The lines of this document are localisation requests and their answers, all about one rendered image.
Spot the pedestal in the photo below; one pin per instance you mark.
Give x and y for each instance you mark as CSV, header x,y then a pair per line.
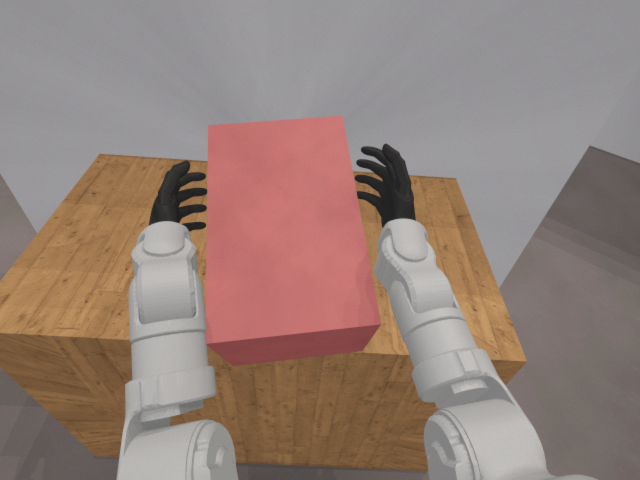
x,y
65,337

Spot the robot left hand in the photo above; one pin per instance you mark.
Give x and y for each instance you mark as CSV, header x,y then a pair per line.
x,y
166,205

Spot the carton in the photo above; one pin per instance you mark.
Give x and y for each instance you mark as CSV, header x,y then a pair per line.
x,y
288,274

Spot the left robot forearm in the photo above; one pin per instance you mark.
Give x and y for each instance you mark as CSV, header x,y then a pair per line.
x,y
167,322

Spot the right robot forearm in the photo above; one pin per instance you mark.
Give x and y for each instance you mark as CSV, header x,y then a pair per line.
x,y
449,369

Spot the robot right hand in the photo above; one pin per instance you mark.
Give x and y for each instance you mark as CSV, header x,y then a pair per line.
x,y
397,199

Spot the robot left upper arm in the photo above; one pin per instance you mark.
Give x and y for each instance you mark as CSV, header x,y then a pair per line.
x,y
199,450

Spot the robot right upper arm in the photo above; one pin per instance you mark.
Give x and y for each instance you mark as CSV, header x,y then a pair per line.
x,y
485,440

